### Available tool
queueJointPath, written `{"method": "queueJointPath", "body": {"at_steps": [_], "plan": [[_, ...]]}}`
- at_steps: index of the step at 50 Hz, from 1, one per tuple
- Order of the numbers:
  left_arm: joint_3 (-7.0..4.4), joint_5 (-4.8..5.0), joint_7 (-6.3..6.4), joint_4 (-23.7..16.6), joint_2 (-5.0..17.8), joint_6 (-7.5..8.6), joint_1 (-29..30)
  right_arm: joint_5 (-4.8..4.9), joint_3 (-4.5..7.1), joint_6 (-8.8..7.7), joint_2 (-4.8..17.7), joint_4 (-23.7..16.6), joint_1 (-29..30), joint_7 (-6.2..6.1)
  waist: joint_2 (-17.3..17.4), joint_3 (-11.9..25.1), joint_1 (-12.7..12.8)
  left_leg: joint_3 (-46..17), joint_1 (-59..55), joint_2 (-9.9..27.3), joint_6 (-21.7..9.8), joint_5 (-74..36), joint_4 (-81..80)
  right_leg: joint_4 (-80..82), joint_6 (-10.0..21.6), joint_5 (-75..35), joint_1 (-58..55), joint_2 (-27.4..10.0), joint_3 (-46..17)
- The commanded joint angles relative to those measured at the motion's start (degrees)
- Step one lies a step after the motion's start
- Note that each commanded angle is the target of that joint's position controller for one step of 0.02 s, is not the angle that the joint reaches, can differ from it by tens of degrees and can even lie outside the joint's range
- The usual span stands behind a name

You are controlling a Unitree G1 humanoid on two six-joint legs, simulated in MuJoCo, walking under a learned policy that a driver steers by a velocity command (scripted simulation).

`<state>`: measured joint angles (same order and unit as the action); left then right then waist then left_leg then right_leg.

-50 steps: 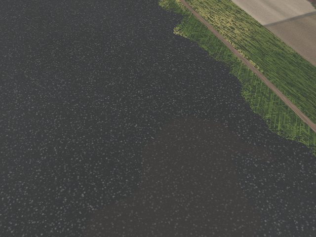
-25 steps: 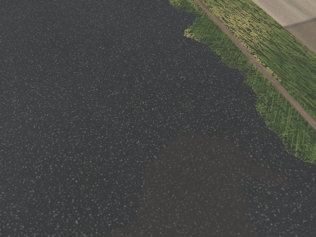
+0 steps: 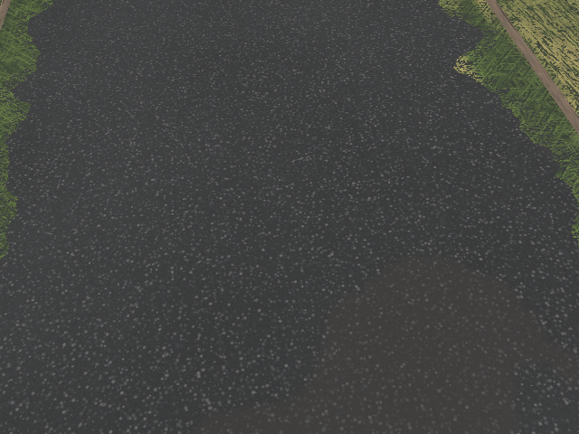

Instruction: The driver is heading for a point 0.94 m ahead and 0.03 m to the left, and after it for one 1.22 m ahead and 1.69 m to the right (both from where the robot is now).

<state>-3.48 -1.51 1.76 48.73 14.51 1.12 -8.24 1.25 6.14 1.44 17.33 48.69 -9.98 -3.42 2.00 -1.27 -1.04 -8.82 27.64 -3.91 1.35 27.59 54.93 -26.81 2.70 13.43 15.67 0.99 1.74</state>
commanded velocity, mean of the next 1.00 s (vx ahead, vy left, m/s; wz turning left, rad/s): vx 0.33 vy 0.00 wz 0.08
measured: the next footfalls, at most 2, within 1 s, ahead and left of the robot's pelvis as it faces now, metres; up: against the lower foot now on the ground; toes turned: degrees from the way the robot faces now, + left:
left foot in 0.40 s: +0.03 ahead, +0.17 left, +0.00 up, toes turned +14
right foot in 0.92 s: +0.43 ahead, +0.03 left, +0.00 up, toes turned +2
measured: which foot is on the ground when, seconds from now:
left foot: up 0.00-0.38, down 0.40-0.90, up 0.92-1.00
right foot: down 0.00-0.40, up 0.42-0.90, down 0.92-1.00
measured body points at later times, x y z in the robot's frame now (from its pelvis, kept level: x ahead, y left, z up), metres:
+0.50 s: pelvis +0.04 +0.07 +0.00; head +0.05 +0.10 +0.45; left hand +0.05 +0.37 -0.14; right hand +0.21 -0.16 -0.10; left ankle -0.01 +0.16 -0.74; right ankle +0.02 -0.08 -0.67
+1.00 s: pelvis +0.29 +0.09 -0.02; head +0.34 +0.10 +0.43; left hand +0.47 +0.35 -0.12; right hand +0.34 -0.18 -0.14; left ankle +0.08 +0.20 -0.63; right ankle +0.39 +0.03 -0.74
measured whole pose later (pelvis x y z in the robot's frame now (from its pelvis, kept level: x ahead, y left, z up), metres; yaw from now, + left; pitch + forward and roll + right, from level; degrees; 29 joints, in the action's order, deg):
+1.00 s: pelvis +0.29 +0.09 -0.02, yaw +0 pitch +2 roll -1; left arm -3.9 1.2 -3.0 43.0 16.6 4.0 -5.5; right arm 1.1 2.3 -5.9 14.6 47.5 -19.2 -0.6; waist -0.2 -3.4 -0.7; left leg -0.3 12.3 0.4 -0.3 25.7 69.0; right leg -33.1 6.9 8.8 26.6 5.9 2.9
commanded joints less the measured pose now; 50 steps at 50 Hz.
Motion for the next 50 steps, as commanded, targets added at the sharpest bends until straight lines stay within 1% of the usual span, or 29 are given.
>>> {"method": "queueJointPath", "body": {"at_steps": [1, 3, 6, 7, 9, 11, 16, 18, 19, 20, 21, 22, 23, 24, 26, 27, 30, 34, 37, 40, 41, 43, 44, 45, 46, 47, 48, 49, 50], "plan": [[-1.2, 0.68, 0.37, -5.46, 7.17, 1.15, 4.67, -0.38, 2.04, 0.65, 6.08, -1.28, -4.66, -0.29, -6.8, 3.06, -1.5, -0.37, 10.14, 3.15, 1.86, -3.41, 14.72, 9.55, 8.06, -18.95, -8.89, -16.85, -12.85], [-0.92, 0.49, 1.0, -4.52, 6.97, 0.87, 2.34, -0.07, 1.59, 0.84, 4.55, -2.92, -3.08, 0.17, -8.23, 2.38, -0.29, 2.3, 9.51, 3.33, 3.21, -6.9, 14.81, 10.57, 9.01, -20.87, -8.09, -15.23, -8.06], [-1.25, 0.47, 1.95, -3.29, 8.09, 0.21, -1.2, 0.13, 0.82, 0.68, 3.42, -6.32, 0.98, 0.62, -8.79, 2.63, 2.13, 4.08, 11.55, 5.05, 4.58, -8.11, 8.14, 11.35, 10.75, -20.61, -13.24, -16.96, -6.69], [-1.54, 0.69, 2.02, -3.16, 8.7, 0.11, -2.19, 0.09, 0.57, 0.68, 3.22, -7.18, 1.67, 0.94, -8.53, 3.76, 2.88, 4.73, 11.44, 6.23, 4.64, -8.59, 5.84, 12.79, 10.96, -14.09, -14.71, -17.94, -6.87], [-2.11, 1.26, 1.89, -3.32, 10.09, 0.26, -2.05, 0.04, 0.16, 0.57, 2.97, -9.02, 3.54, 1.78, -9.59, 3.46, 3.8, 6.36, 10.57, 8.0, 4.11, -9.2, 1.53, 16.19, 10.69, 0.19, -14.48, -19.15, -7.48], [-2.55, 1.63, 1.36, -2.97, 11.07, 0.82, -2.68, -0.21, -0.4, -0.06, 2.18, -10.1, 4.7, 2.62, -9.78, 2.25, 4.22, 7.65, 7.65, 8.52, 2.58, -8.38, -3.5, 18.37, 10.47, 7.09, -12.6, -19.39, -7.51], [-3.3, 3.06, -1.06, -1.38, 12.09, 2.37, -4.2, 0.06, -1.03, -2.14, 1.36, -8.96, 3.65, 4.19, -9.33, -0.29, 3.5, 12.08, -4.43, 6.88, -2.78, -6.29, -18.51, 18.66, 9.87, 9.18, -8.32, -18.94, -4.42], [-3.2, 4.08, -1.85, -0.95, 11.92, 2.11, -2.72, 0.04, -0.85, -2.59, 1.35, -6.6, -0.71, 4.66, -8.13, 0.03, 0.26, 14.52, -14.54, 4.89, -4.78, -12.62, -28.25, 14.68, 8.46, 10.68, -4.08, -17.61, -2.22], [-2.62, 3.99, -2.17, -0.58, 10.22, 2.05, -2.77, 0.05, -0.32, -2.57, 2.31, -4.46, -5.17, 4.52, -6.64, 1.34, -1.56, 15.26, -22.3, 3.24, -5.57, -12.64, -30.47, 10.1, 7.08, 10.48, 0.07, -15.78, -0.32], [-1.33, 3.03, -2.58, -0.51, 6.68, 2.2, -1.91, 0.35, 0.69, -2.6, 4.47, -2.43, -11.93, 4.08, -3.43, 4.58, -4.43, 9.92, -32.98, 6.39, -7.05, -12.01, -31.28, 0.36, 4.27, 8.86, 6.61, -12.89, 3.5], [0.48, 0.71, -3.38, -3.02, 1.7, 2.78, 1.2, -0.31, 1.76, -2.77, 10.22, -1.78, -18.61, 3.37, 12.62, 7.61, -6.03, -9.82, -42.24, 20.57, -11.0, -18.05, -34.59, -24.56, -0.4, 18.83, 20.09, -6.84, 8.39], [-0.73, 2.32, -3.49, -4.65, 5.09, 3.81, 1.15, -0.61, 2.07, -4.0, 13.35, -3.65, -15.87, 3.87, 13.31, 5.63, -4.34, -25.8, -39.95, 28.2, -19.65, -6.0, -41.44, -35.25, -1.03, 21.56, 33.04, -2.76, 2.13], [-1.64, 3.8, -3.58, -4.64, 9.39, 4.33, 3.53, -0.43, 0.93, -5.21, 8.97, -4.69, -13.07, 4.33, 6.98, 1.31, -4.54, -22.41, -36.55, 26.24, -18.91, -1.04, -43.79, -39.58, -0.16, 16.91, 36.02, -6.41, -1.99], [-1.88, 4.29, -3.84, -4.37, 9.98, 4.5, 3.14, -0.42, 0.01, -5.94, 6.43, -5.04, -10.18, 4.45, 6.96, -1.39, -2.77, -16.94, -34.15, 23.37, -16.62, -1.1, -44.76, -38.89, 0.67, 10.12, 36.86, -8.0, -2.89], [-1.98, 2.88, -3.56, -2.65, 9.43, 4.38, 1.4, -0.44, -0.77, -6.22, 4.57, -5.99, -5.98, 4.52, 4.83, -2.8, -0.3, -8.64, -29.64, 19.31, -13.66, -11.62, -46.66, -35.15, -0.03, 1.23, 32.86, -9.9, -3.37], [-1.88, 2.6, -3.65, -2.05, 8.59, 4.31, 0.77, -0.86, -0.95, -6.36, 4.12, -6.03, -6.09, 4.26, 4.63, -2.32, 0.37, -5.59, -28.5, 17.98, -12.85, -18.14, -47.06, -34.23, -0.5, -2.3, 30.77, -9.93, -3.12], [-1.31, 2.74, -3.66, -1.26, 6.22, 3.56, 0.31, -1.57, -0.69, -6.76, 4.44, -4.81, -9.02, 3.46, 2.82, -1.4, 0.22, 2.27, -29.36, 16.52, -11.92, -32.06, -47.22, -30.58, -1.96, -9.48, 31.14, -8.75, -2.84], [-0.37, 3.21, -3.87, -3.7, 4.08, 3.23, 6.03, -2.0, -0.87, -7.21, 4.51, -3.48, -10.89, 2.72, 3.0, -4.15, -1.56, 9.87, -25.9, 15.15, -9.98, -31.58, -49.75, -17.84, -1.72, -18.62, 27.85, -5.59, -3.15], [0.3, 3.08, -4.74, -5.94, 3.2, 3.38, 10.53, -1.57, -0.84, -7.51, 4.84, -2.16, -12.77, 2.34, 2.24, -6.02, -2.87, 13.06, -27.79, 16.51, -9.14, -32.36, -50.67, -10.76, -0.29, -21.11, 26.58, -4.29, -1.78], [0.73, 3.04, -6.17, -8.38, 2.85, 3.83, 13.84, -1.1, -0.79, -6.87, 5.26, -1.21, -13.93, 2.04, 1.86, -6.46, -3.17, 15.37, -33.24, 18.4, -8.63, -40.56, -47.42, -6.69, 1.6, -17.72, 26.56, -3.14, 0.39], [0.59, 3.11, -6.59, -9.01, 3.28, 3.94, 13.77, -1.17, -0.69, -6.55, 5.91, -1.33, -13.39, 1.85, 2.51, -5.52, -2.36, 16.26, -34.72, 18.73, -8.22, -48.88, -44.81, -6.09, 2.53, -15.39, 24.83, -2.13, 1.59], [-0.35, 3.13, -6.88, -9.39, 5.34, 3.65, 10.7, -1.36, -0.26, -5.65, 7.86, -1.89, -12.66, 1.13, 5.37, -0.84, 0.15, 17.61, -38.19, 19.08, -7.06, -71.87, -35.92, -7.42, 4.62, -8.78, 18.93, 1.32, 5.01], [-1.34, 3.27, -6.77, -8.64, 7.32, 3.34, 5.51, -1.58, -0.08, -4.97, 8.74, -2.14, -12.38, 0.77, 6.46, 2.74, 3.01, 18.07, -38.59, 18.89, -6.49, -80.18, -27.95, -7.9, 5.9, -5.83, 12.83, 3.32, 6.03], [-2.76, 3.34, -6.3, -6.87, 10.02, 3.13, -3.13, -1.4, -0.03, -4.55, 9.43, -2.52, -11.28, 0.62, 5.7, 7.41, 7.66, 18.95, -34.15, 17.62, -5.34, -81.05, -16.06, -4.81, 7.83, -7.87, 0.22, 5.15, 6.03], [-4.31, 3.0, -5.1, -5.53, 13.65, 2.54, -12.16, -1.49, -0.34, -5.06, 9.48, -3.61, -11.08, 0.51, 1.63, 12.53, 11.84, 18.3, -19.45, 15.7, -3.51, -65.78, 0.18, -3.85, 10.86, -7.88, -18.41, -0.41, -4.12], [-5.07, 2.91, -4.66, -5.53, 18.11, 2.61, -13.98, -2.53, -3.43, -6.84, -0.6, -5.7, -18.52, 2.31, -14.94, 20.02, 4.89, 13.76, 8.6, 3.16, 0.39, -3.08, 24.01, -1.85, 22.72, 2.41, -41.47, -17.41, -37.44], [-3.94, 2.59, -4.15, -5.55, 14.09, 2.71, -15.74, -0.51, -2.94, -9.61, 3.51, -6.45, -12.43, 3.22, -10.11, 25.46, 8.73, 1.29, 14.23, 1.13, -1.17, 3.79, 31.08, 7.97, 23.15, 7.16, -43.04, -19.63, -50.23], [-3.36, 2.35, -3.9, -5.61, 11.75, 3.02, -13.19, 1.54, -2.17, -10.76, 6.2, -8.85, -6.17, 3.62, -7.66, 16.08, 9.09, 0.66, 18.69, 4.64, -2.63, -0.81, 29.33, 9.82, 19.55, 4.12, -36.64, -17.95, -40.95], [-2.85, 2.69, -3.9, -6.76, 10.3, 3.35, -8.74, 1.02, -2.49, -11.32, 5.89, -9.72, -4.15, 3.31, -1.56, 10.14, 6.16, 1.4, 16.82, 7.21, -3.3, -5.35, 23.71, 10.63, 17.57, -0.86, -26.28, -15.52, -34.17]]}}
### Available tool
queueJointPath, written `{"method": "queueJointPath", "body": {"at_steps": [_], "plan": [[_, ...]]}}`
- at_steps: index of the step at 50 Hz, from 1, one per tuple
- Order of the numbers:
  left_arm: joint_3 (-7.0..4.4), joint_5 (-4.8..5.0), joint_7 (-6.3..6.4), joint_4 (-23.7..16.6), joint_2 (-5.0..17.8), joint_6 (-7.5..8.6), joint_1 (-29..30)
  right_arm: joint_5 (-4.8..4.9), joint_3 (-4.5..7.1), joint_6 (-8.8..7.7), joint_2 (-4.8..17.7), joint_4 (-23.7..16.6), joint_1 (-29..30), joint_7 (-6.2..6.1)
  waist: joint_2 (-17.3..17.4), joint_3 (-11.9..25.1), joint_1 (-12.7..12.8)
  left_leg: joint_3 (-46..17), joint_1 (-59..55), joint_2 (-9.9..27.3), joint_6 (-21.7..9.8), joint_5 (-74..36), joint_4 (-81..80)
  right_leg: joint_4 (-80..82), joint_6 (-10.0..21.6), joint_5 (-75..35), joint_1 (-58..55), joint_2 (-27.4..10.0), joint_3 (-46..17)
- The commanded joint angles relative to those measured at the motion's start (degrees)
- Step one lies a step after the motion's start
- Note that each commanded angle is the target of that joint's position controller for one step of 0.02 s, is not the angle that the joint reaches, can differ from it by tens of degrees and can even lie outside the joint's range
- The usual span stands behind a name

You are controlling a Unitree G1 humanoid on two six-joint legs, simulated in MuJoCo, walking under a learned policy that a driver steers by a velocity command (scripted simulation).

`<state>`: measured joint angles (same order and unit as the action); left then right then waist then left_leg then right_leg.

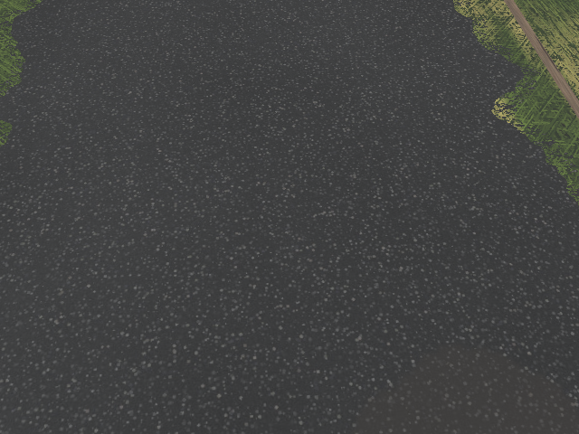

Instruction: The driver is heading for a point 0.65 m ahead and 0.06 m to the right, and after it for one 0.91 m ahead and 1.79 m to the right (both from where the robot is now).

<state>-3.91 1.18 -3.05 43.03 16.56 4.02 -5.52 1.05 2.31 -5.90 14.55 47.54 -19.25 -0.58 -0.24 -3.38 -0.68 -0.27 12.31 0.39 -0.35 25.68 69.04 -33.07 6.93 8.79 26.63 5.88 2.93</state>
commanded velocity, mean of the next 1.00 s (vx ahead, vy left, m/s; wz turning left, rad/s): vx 0.50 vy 0.00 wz -0.33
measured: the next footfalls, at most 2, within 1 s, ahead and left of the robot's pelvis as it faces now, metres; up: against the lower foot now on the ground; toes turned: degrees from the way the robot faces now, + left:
left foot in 0.38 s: +0.41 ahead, +0.12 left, +0.00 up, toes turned -16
right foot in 0.90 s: +0.60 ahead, -0.19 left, +0.00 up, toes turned -18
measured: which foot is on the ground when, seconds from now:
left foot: up 0.00-0.36, down 0.38-0.90, up 0.92-1.00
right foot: down 0.00-0.38, up 0.40-0.88, down 0.90-1.00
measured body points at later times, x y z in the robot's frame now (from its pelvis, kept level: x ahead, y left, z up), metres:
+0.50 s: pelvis +0.29 +0.04 +0.01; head +0.32 +0.05 +0.46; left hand +0.44 +0.29 -0.11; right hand +0.39 -0.25 -0.07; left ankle +0.38 +0.13 -0.72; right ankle +0.16 -0.06 -0.63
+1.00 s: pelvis +0.53 -0.08 +0.01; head +0.56 -0.10 +0.46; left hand +0.79 +0.11 -0.07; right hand +0.50 -0.37 -0.11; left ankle +0.46 +0.10 -0.63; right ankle +0.56 -0.17 -0.72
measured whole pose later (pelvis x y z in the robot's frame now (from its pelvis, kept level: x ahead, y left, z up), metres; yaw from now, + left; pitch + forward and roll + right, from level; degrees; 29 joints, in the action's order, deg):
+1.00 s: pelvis +0.53 -0.08 +0.01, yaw -21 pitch +2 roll +0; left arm -2.9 0.8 -2.1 38.7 16.0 3.9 -9.0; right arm 0.6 2.4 -5.8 17.5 45.0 -18.2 0.2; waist 1.1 -1.0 -1.3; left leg -1.3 19.6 1.1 -0.1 23.4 64.4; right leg -29.7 4.3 9.4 22.7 3.7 -0.2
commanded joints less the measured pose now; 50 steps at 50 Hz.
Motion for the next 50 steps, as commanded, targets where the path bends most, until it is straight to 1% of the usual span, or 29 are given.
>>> {"method": "queueJointPath", "body": {"at_steps": [1, 2, 4, 8, 10, 13, 16, 18, 19, 20, 21, 22, 23, 24, 25, 26, 28, 33, 36, 40, 42, 43, 44, 45, 46, 47, 48, 49, 50], "plan": [[-1.95, -0.14, 0.86, -2.18, 6.73, 0.62, -7.48, -0.18, 1.75, -3.84, 8.58, -8.38, 5.84, -0.02, 3.52, 7.95, 3.06, -6.22, 29.04, 4.44, -1.09, -5.1, 4.94, 18.02, 12.16, -1.8, -28.08, -18.0, -30.51], [-1.53, -0.93, 1.11, -3.29, 5.76, 0.75, -5.31, -0.86, 2.18, -3.09, 8.89, -8.45, 4.39, -0.18, 2.01, 6.58, 0.69, -6.46, 24.86, 5.76, -0.6, -6.33, 2.73, 19.56, 12.06, -5.48, -21.78, -16.31, -27.38], [-1.63, -0.56, 1.51, -4.12, 5.92, 0.76, -4.08, -1.61, 2.25, -1.55, 7.88, -8.93, 2.34, -0.3, -0.11, 4.91, -1.4, -5.31, 22.16, 6.8, 1.18, -7.18, -2.15, 21.82, 12.34, -8.45, -14.76, -14.61, -24.21], [-2.3, -0.25, 2.74, -3.99, 8.29, 0.69, -6.72, -2.47, 1.26, -0.43, 5.38, -12.18, 9.41, -0.69, -1.63, 2.6, 0.42, -2.3, 20.62, 5.48, 4.23, -19.14, -17.82, 21.88, 9.9, -11.54, -6.54, -10.44, -17.12], [-2.39, 0.26, 3.1, -3.62, 8.5, 0.14, -8.96, -2.2, 0.71, -0.75, 4.25, -13.28, 14.24, -0.41, -2.6, 2.96, 2.89, -1.72, 17.52, 3.16, 4.38, -27.5, -28.24, 19.87, 7.49, -8.38, -6.18, -8.38, -15.59], [-2.44, 0.59, 3.35, -2.9, 8.73, -0.73, -12.78, -0.86, 0.91, -1.31, 5.24, -14.78, 18.95, 0.43, -4.22, 4.15, 5.29, -2.27, 15.26, 0.45, 4.61, -30.29, -35.8, 16.67, 6.41, -3.94, -10.12, -9.82, -19.57], [-2.18, 0.36, 3.55, -2.7, 7.83, -1.15, -13.95, -0.52, 1.92, -2.09, 7.72, -15.05, 18.2, 1.31, -5.94, 5.2, 4.35, -3.68, 14.38, 0.42, 2.54, -25.47, -40.01, 11.34, 4.97, -1.73, -17.48, -13.14, -24.99], [-1.84, -0.12, 3.46, -2.86, 6.74, -1.29, -13.19, -0.79, 2.82, -2.65, 8.71, -13.75, 12.53, 1.37, -7.26, 6.41, 0.83, -2.04, 6.87, -0.05, -0.39, -23.02, -43.22, 6.17, 3.14, -6.71, -18.49, -12.49, -25.25], [-0.95, -0.5, 3.17, -3.35, 4.3, -1.03, -13.07, -1.61, 3.62, -2.99, 10.62, -13.07, 6.7, 1.04, -5.75, 11.11, -2.08, -4.81, -3.11, 3.56, -3.31, -22.52, -42.86, -3.08, 1.22, -9.09, -16.42, -9.62, -22.43], [0.16, -1.57, 3.1, -4.26, 1.14, -0.56, -16.09, -2.24, 4.48, -2.88, 14.48, -12.55, -1.66, 0.75, 3.7, 19.46, -3.63, -17.86, -19.46, 14.4, -8.67, -22.41, -41.29, -20.58, -1.57, 3.53, -6.27, -4.41, -16.84], [0.71, 0.74, 3.06, -4.31, 0.31, 0.13, -23.07, -1.95, 5.58, -1.99, 17.3, -8.9, -6.57, 1.6, 22.67, 22.57, -1.31, -44.62, -30.81, 23.39, -16.59, -5.7, -49.71, -36.24, -4.58, 24.94, 12.41, 0.48, -11.83], [-0.29, 1.55, 3.24, -3.46, 6.07, 0.14, -19.68, -0.82, 4.27, -1.84, 11.55, -9.91, -5.48, 1.74, 12.9, 16.47, -3.35, -45.64, -27.84, 22.18, -14.93, 6.57, -52.35, -42.21, -4.7, 22.36, 18.89, -3.0, -14.8], [-0.75, 1.09, 3.2, -4.83, 7.94, 0.0, -12.31, -0.74, 3.4, -1.43, 8.89, -10.18, -2.39, 1.51, 6.67, 9.29, -4.32, -36.08, -21.08, 19.8, -12.63, 3.68, -52.56, -42.86, -4.63, 16.92, 20.56, -4.94, -13.09], [-0.52, 0.01, 3.2, -5.8, 7.01, -0.01, -8.76, -1.4, 2.85, -1.08, 8.19, -10.6, 0.35, 1.54, 2.69, 6.0, -3.28, -29.5, -14.4, 17.27, -11.94, -4.19, -53.33, -40.79, -4.66, 13.18, 18.77, -6.8, -11.31], [-0.56, -0.65, 3.01, -6.43, 6.0, 0.16, -7.52, -1.59, 2.48, -0.92, 7.27, -10.32, 2.16, 1.56, 2.72, 3.79, -1.8, -25.22, -10.07, 15.17, -12.04, -10.29, -54.47, -37.1, -4.72, 10.46, 17.45, -8.66, -10.66], [-0.54, -0.62, 2.74, -6.44, 5.09, 0.12, -8.19, -1.79, 2.15, -1.01, 6.56, -10.2, 3.05, 1.55, 4.66, 3.62, -0.38, -21.63, -7.1, 13.29, -11.45, -14.31, -55.69, -34.32, -4.83, 8.94, 14.4, -10.18, -9.88], [-0.19, -0.52, 2.53, -5.81, 3.4, -0.18, -9.34, -1.22, 2.07, -1.23, 6.4, -9.2, 2.76, 1.65, 6.45, 4.2, 0.44, -17.15, -5.11, 11.69, -12.0, -20.01, -57.35, -30.36, -5.54, 7.98, 12.11, -10.65, -7.76], [1.19, -0.95, 2.16, -7.51, 0.77, 0.27, -1.31, -0.5, 2.89, -0.47, 9.82, -6.77, 0.5, 1.06, 4.76, 3.0, -1.65, -9.59, -4.79, 11.02, -12.12, -27.14, -59.79, -12.46, -7.0, -3.25, 11.25, -11.13, -5.35], [1.31, -0.47, 1.58, -8.36, 0.92, 0.68, 3.68, 0.05, 2.95, 0.1, 10.82, -5.15, -1.84, 1.01, 5.15, 2.06, -3.61, -6.72, -4.75, 10.39, -11.04, -26.42, -59.37, -3.85, -7.21, -9.46, 7.26, -9.46, -3.75], [1.0, 0.14, 0.6, -10.14, 2.21, 0.98, 7.5, 0.35, 3.29, 0.98, 11.99, -3.23, -3.75, 0.9, 5.75, 0.84, -4.02, -6.7, -10.46, 13.62, -9.89, -26.89, -57.42, 1.0, -5.01, -7.1, 7.04, -8.6, -3.46], [0.54, 0.03, 0.26, -10.28, 3.38, 0.94, 6.07, 0.32, 3.63, 1.47, 12.74, -2.78, -2.94, 0.55, 6.01, 1.78, -2.25, -5.07, -13.15, 14.48, -8.56, -34.06, -54.12, 2.59, -2.91, -3.6, 3.76, -7.56, -2.48], [-0.14, -0.29, 0.36, -9.36, 4.44, 0.83, 2.2, 0.37, 3.67, 1.75, 12.9, -2.86, -1.85, 0.31, 5.72, 4.19, 0.41, -2.57, -13.21, 13.28, -7.34, -43.43, -48.99, 4.4, -1.55, -3.56, -2.51, -5.78, -0.82], [-1.48, -0.52, 0.72, -7.1, 6.73, 0.6, -5.21, 0.12, 3.31, 1.97, 11.88, -3.02, -2.08, 0.0, 4.34, 9.06, 3.63, 0.67, -11.16, 10.76, -5.81, -50.57, -39.47, 5.33, 0.16, -4.16, -13.34, -4.1, 0.05], [-2.94, -0.64, 1.31, -5.42, 10.87, 0.27, -15.09, -1.33, 2.33, 1.85, 10.06, -4.8, -1.79, -0.52, -0.9, 16.09, 7.32, 4.03, -0.25, 8.43, -3.15, -40.07, -23.06, 3.8, 3.55, -6.69, -29.49, -12.05, -11.0], [-4.02, -0.51, 1.2, -4.76, 16.55, 0.12, -18.04, -2.09, 0.27, 0.51, 4.1, -7.07, -7.03, -0.05, -16.05, 21.04, 4.2, 3.51, 24.52, -2.13, 0.99, -2.55, -2.6, 9.52, 13.6, 3.35, -47.86, -24.11, -39.46], [-2.85, 0.32, 1.14, -4.67, 11.57, 0.04, -19.51, -0.8, 0.98, -0.98, 8.18, -6.49, -4.39, 0.5, -12.7, 22.49, 6.68, -4.99, 32.87, -1.17, 0.64, 6.0, 5.0, 15.09, 14.26, 12.62, -49.65, -25.28, -47.35], [-2.12, -0.09, 1.3, -5.23, 9.48, 0.18, -16.21, 0.75, 1.61, -1.91, 10.66, -8.22, 0.85, 1.02, -9.66, 14.33, 6.64, -5.18, 36.83, 1.35, -0.19, 1.37, 5.85, 16.06, 12.07, 10.27, -43.41, -23.43, -40.08], [-1.8, -0.48, 1.38, -5.89, 8.44, 0.18, -13.13, 0.3, 1.32, -2.32, 10.19, -8.87, 3.72, 0.93, -4.11, 10.57, 5.18, -4.57, 34.93, 3.46, -0.52, -3.33, 3.04, 16.31, 10.61, 4.96, -35.97, -21.04, -34.02], [-1.45, -0.74, 1.35, -6.41, 7.32, 0.07, -10.37, -1.13, 1.54, -2.38, 10.05, -9.13, 5.13, 0.68, -1.2, 7.49, 3.33, -4.37, 32.02, 4.77, -0.07, -6.05, -1.45, 17.44, 9.74, -1.06, -28.79, -19.16, -30.13]]}}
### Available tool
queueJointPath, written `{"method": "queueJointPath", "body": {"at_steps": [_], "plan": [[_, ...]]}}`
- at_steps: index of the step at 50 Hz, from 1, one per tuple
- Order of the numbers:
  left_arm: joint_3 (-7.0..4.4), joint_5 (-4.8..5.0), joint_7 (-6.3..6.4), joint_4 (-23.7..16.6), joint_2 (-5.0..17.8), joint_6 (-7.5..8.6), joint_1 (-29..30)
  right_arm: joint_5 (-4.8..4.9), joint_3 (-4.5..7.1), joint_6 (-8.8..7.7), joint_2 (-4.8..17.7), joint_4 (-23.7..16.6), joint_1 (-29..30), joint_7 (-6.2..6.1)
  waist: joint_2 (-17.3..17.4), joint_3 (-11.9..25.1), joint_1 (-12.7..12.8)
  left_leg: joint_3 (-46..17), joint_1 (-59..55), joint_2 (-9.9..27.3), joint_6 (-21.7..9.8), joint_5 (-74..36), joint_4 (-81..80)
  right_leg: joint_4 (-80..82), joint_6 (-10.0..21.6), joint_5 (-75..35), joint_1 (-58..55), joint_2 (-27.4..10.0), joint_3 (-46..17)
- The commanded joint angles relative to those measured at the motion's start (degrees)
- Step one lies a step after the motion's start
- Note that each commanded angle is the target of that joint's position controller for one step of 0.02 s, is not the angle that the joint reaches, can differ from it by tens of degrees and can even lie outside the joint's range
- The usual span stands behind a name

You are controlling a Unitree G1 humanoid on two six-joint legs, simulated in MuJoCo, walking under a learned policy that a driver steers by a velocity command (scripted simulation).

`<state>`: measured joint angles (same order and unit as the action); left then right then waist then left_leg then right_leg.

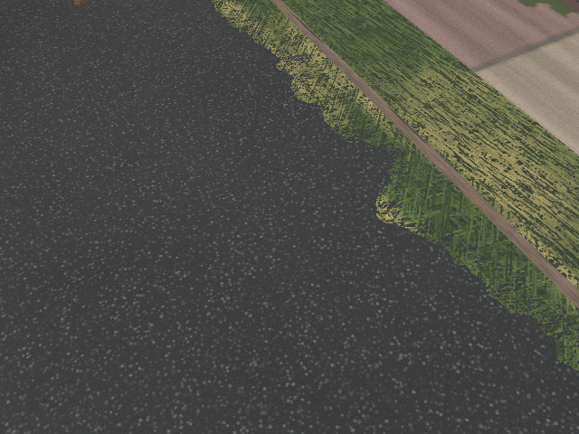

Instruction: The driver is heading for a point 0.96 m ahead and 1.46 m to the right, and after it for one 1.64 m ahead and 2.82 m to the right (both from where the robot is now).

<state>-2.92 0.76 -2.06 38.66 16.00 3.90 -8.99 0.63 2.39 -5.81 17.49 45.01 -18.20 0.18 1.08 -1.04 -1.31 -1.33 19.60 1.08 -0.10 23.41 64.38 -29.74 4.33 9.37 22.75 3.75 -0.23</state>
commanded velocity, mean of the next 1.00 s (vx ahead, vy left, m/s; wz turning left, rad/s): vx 0.50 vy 0.00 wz -0.55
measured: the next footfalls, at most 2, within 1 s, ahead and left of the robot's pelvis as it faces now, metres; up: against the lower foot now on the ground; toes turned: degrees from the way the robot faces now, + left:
left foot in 0.38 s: +0.38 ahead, +0.11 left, +0.00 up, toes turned -16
right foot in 0.88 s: +0.53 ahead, -0.25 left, +0.00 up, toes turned -32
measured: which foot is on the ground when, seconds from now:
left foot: up 0.00-0.36, down 0.38-0.90, up 0.92-1.00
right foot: down 0.00-0.40, up 0.42-0.86, down 0.88-1.00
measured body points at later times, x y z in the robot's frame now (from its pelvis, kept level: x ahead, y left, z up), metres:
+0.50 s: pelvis +0.27 +0.03 +0.00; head +0.29 +0.02 +0.45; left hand +0.40 +0.28 -0.12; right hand +0.38 -0.27 -0.08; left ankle +0.34 +0.12 -0.73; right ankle +0.14 -0.08 -0.65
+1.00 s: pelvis +0.48 -0.13 +0.00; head +0.51 -0.16 +0.44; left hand +0.77 +0.01 -0.09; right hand +0.40 -0.42 -0.12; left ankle +0.47 +0.07 -0.64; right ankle +0.50 -0.22 -0.73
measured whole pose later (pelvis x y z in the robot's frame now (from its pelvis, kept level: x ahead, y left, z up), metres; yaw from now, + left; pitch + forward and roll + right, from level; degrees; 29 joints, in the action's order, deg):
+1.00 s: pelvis +0.48 -0.13 +0.00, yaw -34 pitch +1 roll +1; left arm -3.8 1.1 -2.1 35.5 17.3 2.0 -10.6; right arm 0.9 3.3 -5.6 18.2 44.2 -13.4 0.3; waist 0.7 -4.3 -1.2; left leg -0.8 21.3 3.9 0.6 23.6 68.0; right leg -32.5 4.9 10.5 23.4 3.7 0.0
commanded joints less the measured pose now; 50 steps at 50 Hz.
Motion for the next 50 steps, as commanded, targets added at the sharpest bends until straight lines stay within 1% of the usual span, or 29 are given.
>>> {"method": "queueJointPath", "body": {"at_steps": [1, 3, 5, 10, 13, 15, 17, 18, 19, 20, 21, 22, 23, 24, 26, 28, 31, 35, 39, 40, 42, 43, 44, 45, 46, 47, 48, 49, 50], "plan": [[-2.04, -0.78, 0.45, -2.66, 6.84, 0.21, -5.09, -1.43, 1.76, -2.07, 7.06, -6.85, 3.65, -0.15, -3.42, 4.51, 1.94, -3.69, 20.91, 5.11, 0.1, -5.57, 0.39, 15.41, 11.99, -6.13, -20.18, -15.44, -24.45], [-2.21, -0.51, 0.79, -2.78, 6.89, 0.29, -4.1, -1.62, 1.66, -1.06, 5.82, -7.17, 2.95, -0.14, -4.75, 3.8, 0.23, -3.01, 17.8, 5.06, 1.45, -6.3, -3.44, 17.28, 12.75, -10.23, -14.96, -14.1, -22.04], [-2.69, -0.23, 1.47, -2.07, 8.3, 0.44, -5.19, -1.76, 1.29, -0.3, 4.67, -8.07, 5.34, -0.39, -4.3, 2.37, 0.32, -2.11, 17.64, 4.43, 2.85, -9.87, -8.72, 18.35, 12.91, -12.2, -11.22, -13.01, -19.11], [-3.27, 0.53, 2.68, 0.19, 9.83, -0.21, -10.13, -1.25, 0.27, -0.7, 2.31, -10.63, 16.71, 0.2, -4.61, 0.48, 4.38, -1.84, 11.7, 0.78, 3.54, -27.14, -28.12, 17.07, 8.92, -7.86, -7.25, -9.28, -15.38], [-3.3, 1.03, 2.88, 1.42, 9.89, -0.7, -13.22, -0.42, 0.63, -1.21, 3.46, -11.94, 20.77, 0.84, -5.14, 0.42, 5.68, -2.88, 9.28, -0.74, 3.0, -27.6, -33.18, 14.28, 8.19, -4.64, -10.06, -10.51, -18.97], [-3.28, 1.03, 3.04, 1.73, 9.61, -1.17, -13.77, -0.29, 1.26, -1.54, 4.72, -12.29, 21.07, 1.1, -6.05, 0.73, 5.17, -3.75, 7.73, -1.25, 2.02, -23.95, -36.1, 11.09, 7.27, -3.55, -13.62, -11.48, -22.35], [-3.4, 0.86, 3.11, 1.6, 9.53, -1.69, -12.83, -0.15, 2.01, -1.91, 5.67, -11.68, 17.68, 1.01, -7.86, 1.51, 2.97, -3.02, 2.41, -1.57, 0.28, -19.69, -38.45, 7.28, 6.07, -5.53, -14.84, -11.36, -24.38], [-2.97, 0.7, 3.03, 1.28, 8.18, -1.79, -12.23, -0.4, 2.78, -2.07, 6.73, -10.61, 13.0, 0.65, -7.65, 3.88, 0.48, -2.4, -5.17, -1.02, -1.33, -19.77, -40.73, 2.78, 4.62, -7.91, -13.6, -9.06, -23.3], [-1.89, 0.1, 2.77, 0.21, 5.21, -1.56, -11.29, -1.35, 3.65, -2.27, 9.15, -9.92, 5.24, 0.14, -4.71, 10.72, -3.3, -8.05, -18.7, 6.06, -4.82, -19.33, -38.83, -9.71, 2.63, -5.45, -8.25, -6.19, -19.94], [-0.7, 1.12, 2.84, -0.98, 1.68, -0.99, -17.39, -2.17, 5.08, -1.48, 13.99, -8.42, -2.22, -0.22, 9.54, 20.1, -3.17, -28.6, -40.5, 19.15, -13.44, -11.0, -39.94, -29.02, -1.85, 10.43, 10.79, 1.51, -10.91], [-0.85, 1.4, 2.9, -1.43, 4.79, -0.63, -18.64, -0.77, 4.63, -0.83, 11.15, -7.56, -3.86, 0.3, 15.88, 20.14, -2.85, -42.93, -41.65, 24.17, -15.51, 0.54, -44.95, -39.25, -2.82, 24.9, 20.73, -0.72, -9.94], [-2.09, 1.61, 2.86, -1.09, 9.06, -0.91, -14.35, -0.45, 3.54, -0.52, 7.04, -8.13, -1.28, 0.11, 8.88, 11.94, -3.63, -36.78, -34.59, 22.06, -13.28, 4.61, -46.42, -43.72, -3.29, 20.25, 23.97, -3.65, -10.49], [-2.3, 1.09, 2.87, -1.73, 9.42, -1.35, -10.47, -0.76, 2.99, -0.12, 5.5, -8.45, 1.49, -0.02, 4.54, 6.64, -3.14, -28.82, -27.36, 19.64, -11.46, 0.11, -47.3, -44.14, -3.7, 15.9, 23.28, -5.54, -8.27], [-2.4, 0.54, 2.72, -2.47, 8.71, -1.55, -8.35, -0.99, 2.52, 0.1, 4.24, -8.03, 3.93, 0.02, 3.38, 2.71, -1.86, -23.06, -20.87, 17.14, -10.85, -5.25, -49.15, -41.72, -3.94, 12.83, 22.02, -7.02, -7.55], [-2.4, 0.84, 2.25, -2.75, 6.46, -2.31, -8.38, -1.42, 2.16, -0.15, 3.12, -7.38, 6.38, 0.05, 5.94, -0.16, 0.51, -14.81, -13.05, 14.03, -9.85, -11.45, -52.58, -38.43, -4.0, 9.78, 17.65, -9.46, -6.59], [-1.99, 0.76, 2.06, -3.37, 4.5, -2.89, -7.44, -1.11, 2.63, -0.73, 4.0, -6.39, 6.58, 0.18, 5.63, -0.7, 0.95, -9.66, -10.99, 13.69, -10.77, -16.55, -54.85, -36.07, -4.55, 7.24, 17.32, -10.03, -5.52], [-1.61, 0.3, 1.72, -4.43, 3.71, -2.88, -4.41, -1.11, 3.44, -0.97, 6.17, -4.62, 5.74, 0.08, 3.38, -0.58, 0.6, -4.0, -12.83, 14.27, -11.52, -23.39, -55.86, -29.12, -5.22, 0.53, 18.82, -10.7, -5.49], [-1.01, 0.44, 0.23, -5.74, 2.8, -2.03, 2.3, -0.59, 3.8, -0.25, 7.99, -3.01, 4.76, -0.25, 2.4, -1.65, -1.77, 4.12, -14.53, 12.77, -9.4, -26.3, -55.67, -15.78, -4.33, -10.14, 15.46, -9.78, -2.15], [-1.04, 0.73, -0.96, -8.43, 3.36, -2.12, 7.95, 0.6, 4.52, 0.81, 10.27, -1.18, 1.96, -0.28, 2.42, -3.52, -3.07, 7.13, -19.89, 14.91, -7.93, -27.21, -54.39, -8.71, -2.25, -7.42, 14.44, -8.85, 0.45], [-1.26, 0.6, -1.15, -8.98, 3.87, -2.21, 8.35, 0.94, 4.75, 1.18, 10.86, -0.89, 1.71, -0.28, 2.58, -3.55, -2.72, 7.88, -21.56, 15.48, -7.47, -30.76, -52.83, -7.64, -1.36, -4.69, 13.8, -8.16, 1.38], [-2.37, 0.15, -1.16, -9.12, 5.9, -2.58, 5.47, 1.5, 5.29, 1.91, 12.62, -0.82, 1.96, -0.55, 4.11, -0.58, 0.0, 10.41, -23.5, 15.29, -6.22, -49.42, -44.66, -6.32, 1.02, 1.51, 6.95, -4.56, 4.7], [-3.62, 0.1, -0.96, -7.6, 7.85, -2.8, -1.1, 1.77, 5.32, 2.38, 12.86, -0.92, 2.56, -0.72, 3.72, 3.18, 4.12, 12.45, -22.12, 13.98, -5.08, -57.14, -35.1, -3.78, 2.75, 0.99, -2.28, -1.81, 6.47], [-5.66, 0.39, -0.18, -4.61, 11.42, -3.17, -11.53, 1.39, 4.56, 2.48, 11.04, -1.2, 1.83, -0.99, 1.81, 8.59, 8.94, 13.93, -14.39, 11.6, -3.05, -54.76, -21.5, -1.78, 5.02, -1.71, -18.27, 0.05, 5.45], [-7.1, 0.93, 1.06, -3.54, 17.43, -3.54, -17.21, -1.32, 2.55, 2.07, 5.29, -3.31, -0.59, -0.86, -10.52, 13.48, 8.34, 14.19, 6.55, 6.51, 0.23, -18.92, -0.7, -0.73, 10.96, -0.64, -37.13, -13.25, -16.4], [-6.6, 1.04, 0.64, -5.82, 19.55, -2.48, -15.24, -1.31, 1.08, 0.16, 2.91, -6.17, -0.87, -0.35, -16.87, 22.86, 5.31, 1.84, 21.79, -3.24, 1.86, 11.57, 13.54, 10.09, 20.47, 11.67, -46.48, -23.16, -47.25], [-5.07, 0.62, 0.12, -5.71, 14.19, -1.55, -14.86, 0.95, 2.42, -1.25, 8.5, -6.98, 5.45, 0.33, -8.69, 19.18, 8.61, -4.1, 28.04, 0.18, 0.9, 7.46, 15.59, 13.22, 17.17, 13.56, -44.19, -22.27, -43.02], [-4.31, 0.37, 0.12, -5.14, 12.05, -0.95, -13.16, 1.76, 2.21, -2.04, 8.44, -7.8, 7.8, 0.58, -7.5, 11.87, 7.39, -3.06, 28.97, 2.28, -0.3, 2.54, 12.21, 13.2, 14.99, 10.56, -36.84, -20.19, -34.98], [-3.78, 0.32, 0.22, -5.41, 10.63, -0.75, -9.21, 0.54, 2.09, -2.26, 7.71, -7.06, 7.8, 0.1, -2.53, 7.6, 4.56, -3.07, 25.59, 4.61, -0.24, -1.63, 7.09, 13.24, 12.97, 4.98, -28.14, -17.58, -28.98], [-3.18, -0.05, 0.4, -6.03, 8.96, -0.67, -6.01, -0.71, 2.52, -1.93, 8.24, -6.6, 7.2, -0.21, -3.11, 5.53, 2.39, -3.29, 21.51, 6.0, 0.19, -4.19, 2.7, 13.95, 12.03, -1.1, -21.73, -15.64, -24.78]]}}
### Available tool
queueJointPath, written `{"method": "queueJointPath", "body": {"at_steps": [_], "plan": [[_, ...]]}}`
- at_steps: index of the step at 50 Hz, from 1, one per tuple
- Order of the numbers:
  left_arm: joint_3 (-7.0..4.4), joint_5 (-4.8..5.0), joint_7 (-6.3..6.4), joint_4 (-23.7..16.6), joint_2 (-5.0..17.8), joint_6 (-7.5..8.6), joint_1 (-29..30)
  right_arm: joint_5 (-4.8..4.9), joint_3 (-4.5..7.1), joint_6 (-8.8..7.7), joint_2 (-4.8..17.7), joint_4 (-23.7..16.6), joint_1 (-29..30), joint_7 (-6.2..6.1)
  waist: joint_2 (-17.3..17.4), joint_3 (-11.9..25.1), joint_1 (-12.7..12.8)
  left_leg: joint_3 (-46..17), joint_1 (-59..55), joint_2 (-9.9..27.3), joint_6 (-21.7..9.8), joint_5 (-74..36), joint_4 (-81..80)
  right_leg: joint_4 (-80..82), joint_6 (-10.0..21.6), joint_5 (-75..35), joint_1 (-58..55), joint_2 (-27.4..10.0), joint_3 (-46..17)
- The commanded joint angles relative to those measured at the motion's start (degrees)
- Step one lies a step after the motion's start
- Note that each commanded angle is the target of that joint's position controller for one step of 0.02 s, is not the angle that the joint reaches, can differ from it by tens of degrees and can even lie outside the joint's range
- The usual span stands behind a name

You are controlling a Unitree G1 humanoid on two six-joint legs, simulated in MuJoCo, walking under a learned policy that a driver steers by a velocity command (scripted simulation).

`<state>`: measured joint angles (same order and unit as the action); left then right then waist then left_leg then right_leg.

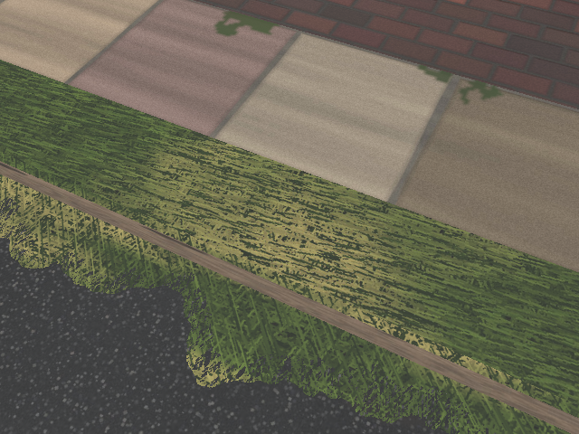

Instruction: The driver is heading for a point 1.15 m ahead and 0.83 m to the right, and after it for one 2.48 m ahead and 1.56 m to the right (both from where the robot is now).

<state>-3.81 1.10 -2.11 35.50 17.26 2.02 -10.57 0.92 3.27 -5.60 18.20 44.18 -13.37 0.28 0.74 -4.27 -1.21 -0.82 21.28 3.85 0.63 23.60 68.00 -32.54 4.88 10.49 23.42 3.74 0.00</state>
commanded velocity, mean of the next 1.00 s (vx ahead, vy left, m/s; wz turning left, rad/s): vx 0.50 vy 0.00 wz -0.60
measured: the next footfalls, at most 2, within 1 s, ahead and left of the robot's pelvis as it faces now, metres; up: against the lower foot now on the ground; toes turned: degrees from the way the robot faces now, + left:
left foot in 0.38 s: +0.41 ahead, +0.12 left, +0.00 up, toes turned -16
right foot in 0.90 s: +0.56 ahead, -0.24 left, +0.00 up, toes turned -34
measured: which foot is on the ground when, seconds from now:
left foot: up 0.00-0.36, down 0.38-0.90, up 0.92-1.00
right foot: down 0.00-0.38, up 0.40-0.88, down 0.90-1.00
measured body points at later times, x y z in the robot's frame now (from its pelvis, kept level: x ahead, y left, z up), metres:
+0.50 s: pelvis +0.29 +0.04 +0.00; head +0.31 +0.03 +0.45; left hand +0.44 +0.29 -0.11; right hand +0.38 -0.27 -0.08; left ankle +0.37 +0.13 -0.73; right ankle +0.15 -0.06 -0.64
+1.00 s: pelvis +0.51 -0.12 +0.00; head +0.54 -0.15 +0.44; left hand +0.81 +0.01 -0.08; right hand +0.42 -0.40 -0.12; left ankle +0.47 +0.09 -0.63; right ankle +0.53 -0.21 -0.73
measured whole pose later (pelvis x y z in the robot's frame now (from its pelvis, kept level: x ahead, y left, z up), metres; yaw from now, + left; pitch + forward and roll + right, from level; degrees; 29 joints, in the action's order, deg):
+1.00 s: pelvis +0.51 -0.12 +0.00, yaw -36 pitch +1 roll +1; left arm -4.1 1.3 -2.1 35.4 17.3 2.1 -9.7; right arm 1.2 3.0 -5.3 18.1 45.1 -14.2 0.3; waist 0.7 -4.5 -1.3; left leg 0.0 17.8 3.0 0.5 25.1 67.8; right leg -33.4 5.6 10.5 24.2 4.0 0.6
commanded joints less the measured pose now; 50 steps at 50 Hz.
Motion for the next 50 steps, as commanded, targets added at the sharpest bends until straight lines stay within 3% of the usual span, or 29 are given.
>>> {"method": "queueJointPath", "body": {"at_steps": [1, 4, 9, 13, 16, 17, 18, 19, 20, 21, 22, 23, 24, 25, 27, 30, 36, 40, 42, 43, 44, 45, 46, 47, 48, 49, 50], "plan": [[-1.98, -0.92, 0.7, -3.59, 7.22, 1.18, -2.59, -1.3, 1.78, -1.49, 7.5, -5.53, 1.43, -0.17, -4.06, 7.87, 0.74, -3.91, 16.66, 3.72, -0.1, -6.17, -2.44, 18.14, 11.39, -5.41, -18.16, -14.36, -23.24], [-2.16, -0.77, 1.62, -2.58, 7.88, 1.67, -2.89, -1.94, 1.4, -0.12, 5.49, -5.46, 1.86, -0.23, -3.45, 6.62, 0.0, -2.47, 14.47, 2.61, 2.35, -10.35, -8.61, 19.86, 12.25, -13.09, -12.09, -12.59, -18.86], [-2.51, -0.08, 2.93, 0.11, 8.96, 1.19, -7.06, -1.57, 0.09, -0.25, 2.48, -8.17, 12.74, 0.28, -4.72, 3.61, 3.88, -2.23, 11.68, -1.09, 3.76, -26.76, -29.29, 19.2, 8.75, -7.88, -9.04, -8.85, -15.06], [-2.67, 0.53, 3.18, 2.21, 9.07, 0.74, -10.48, -0.58, 0.41, -1.08, 3.85, -9.73, 17.14, 1.3, -5.34, 2.92, 5.36, -3.64, 8.1, -3.01, 2.63, -28.39, -37.19, 15.79, 7.6, -3.45, -11.67, -10.58, -19.63], [-2.78, 0.41, 3.4, 2.73, 8.81, 0.16, -10.28, -0.42, 1.35, -1.62, 5.66, -9.53, 14.75, 1.54, -7.53, 3.41, 3.64, -4.25, 4.5, -3.45, 0.54, -21.25, -39.52, 10.74, 6.23, -4.65, -15.56, -12.02, -24.22], [-2.69, 0.37, 3.37, 2.65, 8.29, -0.09, -9.62, -0.45, 1.78, -1.83, 6.05, -8.76, 11.49, 1.36, -8.19, 4.24, 1.83, -3.23, 0.14, -3.82, -0.57, -19.99, -41.15, 8.29, 5.41, -6.18, -15.44, -11.25, -24.59], [-2.06, 0.17, 3.23, 2.36, 6.47, -0.12, -9.35, -0.9, 2.62, -2.07, 7.34, -7.62, 6.15, 0.96, -7.58, 7.5, -0.85, -3.06, -8.54, -2.9, -2.3, -20.06, -42.61, 2.3, 3.71, -8.78, -14.03, -8.47, -22.96], [-0.76, -0.65, 2.98, 1.4, 3.04, 0.02, -9.64, -1.86, 3.43, -2.24, 10.18, -7.05, -1.99, 0.46, -2.08, 15.45, -4.18, -11.25, -23.1, 6.02, -5.84, -17.63, -41.39, -13.05, 1.56, -2.63, -7.66, -4.95, -18.62], [0.23, 1.05, 3.03, -0.13, -0.02, 0.48, -17.29, -2.49, 4.58, -1.46, 14.61, -5.08, -7.36, 0.61, 17.18, 23.0, -1.23, -37.68, -41.54, 18.81, -15.01, -3.88, -46.92, -32.08, -2.62, 21.88, 12.7, 3.09, -10.71], [-0.6, 1.51, 3.24, 1.13, 5.68, 0.61, -17.23, -0.96, 3.55, -1.19, 9.61, -5.62, -6.78, 1.03, 13.9, 20.07, -2.05, -45.01, -40.37, 20.39, -14.79, 8.9, -50.41, -40.5, -3.53, 22.52, 20.4, -1.4, -11.84], [-1.59, 1.21, 3.21, 0.81, 9.0, 0.34, -11.05, -0.8, 2.6, -0.83, 6.11, -6.16, -4.43, 0.73, 8.03, 12.76, -3.58, -36.09, -33.74, 17.99, -12.31, 8.03, -51.34, -42.6, -4.01, 17.1, 22.24, -3.47, -10.96], [-1.72, 0.57, 3.32, 0.21, 8.89, 0.05, -7.68, -1.34, 2.12, -0.41, 5.1, -6.41, -1.65, 0.56, 4.03, 8.67, -2.82, -28.24, -27.03, 15.61, -10.79, 0.61, -51.85, -41.8, -4.39, 12.99, 20.58, -5.4, -8.91], [-1.85, 0.0, 3.14, -0.47, 8.14, 0.08, -5.47, -1.56, 1.75, -0.18, 3.96, -5.9, -0.01, 0.44, 3.5, 5.38, -1.97, -22.56, -21.68, 13.35, -10.45, -6.33, -53.02, -39.17, -4.55, 10.24, 19.47, -6.91, -8.67], [-1.91, 0.25, 2.77, -0.63, 7.06, -0.11, -5.65, -1.92, 1.42, -0.3, 3.23, -5.56, 0.69, 0.25, 5.04, 4.45, -0.68, -17.98, -18.25, 11.7, -9.74, -10.5, -54.34, -37.33, -4.42, 8.44, 16.86, -8.42, -8.44], [-1.59, 0.74, 2.41, -0.66, 4.7, -0.74, -6.03, -1.47, 1.5, -0.76, 2.91, -4.67, 0.8, 0.18, 6.32, 3.85, 0.01, -12.19, -15.65, 10.42, -10.17, -14.77, -56.77, -34.83, -4.55, 7.3, 15.18, -9.35, -6.76], [-1.05, 0.24, 2.21, -2.14, 2.95, -1.18, -2.89, -1.16, 2.29, -1.13, 5.09, -3.02, -0.07, 0.08, 4.33, 2.67, -0.07, -6.87, -15.99, 11.58, -11.65, -21.35, -58.88, -29.23, -5.26, 3.33, 18.24, -10.29, -6.29], [-0.17, 0.21, 0.21, -3.8, 1.44, -0.15, 5.76, -0.86, 2.76, -0.04, 7.59, -0.85, -1.45, -0.44, 2.76, 0.92, -2.86, 5.06, -18.51, 10.04, -9.58, -27.92, -59.31, -11.65, -4.63, -11.56, 15.39, -9.46, -1.68], [-0.26, 0.43, -1.09, -6.09, 1.95, -0.18, 10.48, 0.3, 3.36, 1.21, 9.68, 0.8, -3.92, -0.5, 2.84, -0.81, -3.42, 8.43, -23.88, 12.08, -8.29, -33.31, -57.25, -4.97, -2.35, -8.14, 13.87, -8.09, 1.35], [-1.23, 0.05, -1.28, -6.39, 3.84, -0.49, 8.62, 0.92, 3.9, 1.93, 11.47, 0.84, -3.57, -0.78, 4.44, 1.49, -1.03, 10.66, -26.32, 12.32, -7.21, -51.25, -50.79, -3.69, -0.04, -2.18, 8.39, -4.88, 4.29], [-2.15, -0.1, -1.18, -5.69, 5.5, -0.75, 4.68, 1.2, 4.16, 2.36, 12.32, 0.74, -3.33, -1.0, 5.18, 4.23, 1.62, 11.76, -26.54, 11.99, -6.63, -60.29, -44.03, -3.25, 1.43, 0.41, 2.65, -2.63, 5.79], [-3.67, 0.03, -0.8, -3.47, 7.85, -0.97, -3.85, 1.48, 4.02, 2.75, 12.1, 0.44, -2.39, -1.23, 4.22, 8.6, 6.65, 13.47, -23.06, 10.49, -5.23, -62.81, -33.08, 0.26, 3.51, -2.27, -9.13, -0.18, 6.61], [-5.64, 0.26, 0.24, -0.6, 11.72, -1.55, -14.41, 0.49, 3.13, 2.6, 10.06, -0.24, -2.95, -1.52, 0.48, 13.75, 11.37, 13.55, -10.47, 8.36, -2.89, -50.32, -16.9, 1.56, 6.17, -3.43, -27.04, -2.31, 0.26], [-6.48, 1.08, 0.92, -0.75, 18.86, -1.19, -12.99, -2.41, 0.16, 1.43, 1.2, -3.81, -8.56, -0.63, -16.61, 18.04, 3.9, 10.7, 16.54, -2.28, 0.72, 5.9, 4.34, 4.41, 16.31, 3.64, -46.56, -18.17, -31.12], [-5.1, 0.65, 0.62, -2.79, 14.88, -0.1, -14.87, -0.69, 0.25, -0.78, 4.59, -4.62, -3.63, 0.08, -11.1, 27.12, 7.79, -3.24, 23.18, -4.87, 0.35, 11.1, 12.02, 14.14, 19.96, 14.59, -49.34, -22.9, -48.41], [-3.94, 0.04, 0.32, -1.85, 11.39, 0.86, -13.03, 1.59, 1.22, -1.93, 8.14, -6.44, 2.8, 0.5, -7.17, 18.44, 8.87, -4.23, 27.67, -2.08, -0.84, 5.02, 11.19, 16.14, 16.38, 10.93, -43.81, -21.27, -40.47], [-3.43, 0.09, 0.33, -1.7, 10.06, 1.34, -9.94, 1.26, 0.84, -2.57, 7.35, -6.77, 3.7, 0.3, -3.85, 13.07, 6.33, -4.0, 25.75, 0.21, -1.46, -0.17, 6.03, 16.22, 14.42, 5.8, -35.37, -18.94, -33.75], [-2.8, 0.04, 0.44, -2.17, 8.27, 1.4, -5.87, -0.31, 0.99, -2.62, 7.29, -5.95, 3.47, -0.09, -1.64, 9.59, 3.72, -3.98, 21.97, 1.95, -0.93, -3.01, 1.16, 16.51, 12.86, -0.59, -27.47, -16.59, -28.26]]}}
Velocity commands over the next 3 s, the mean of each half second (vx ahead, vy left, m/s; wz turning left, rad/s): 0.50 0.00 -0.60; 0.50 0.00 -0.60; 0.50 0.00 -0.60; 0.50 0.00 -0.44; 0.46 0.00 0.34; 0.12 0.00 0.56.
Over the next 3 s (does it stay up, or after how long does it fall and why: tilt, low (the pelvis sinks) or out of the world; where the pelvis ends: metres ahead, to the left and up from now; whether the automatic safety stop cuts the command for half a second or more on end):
stays up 1.08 -0.89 0.00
